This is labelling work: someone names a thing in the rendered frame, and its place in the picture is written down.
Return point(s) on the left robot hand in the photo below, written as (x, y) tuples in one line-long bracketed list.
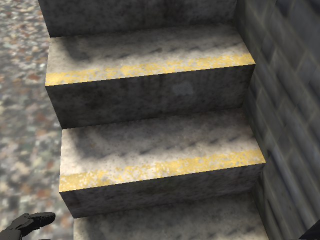
[(26, 223)]

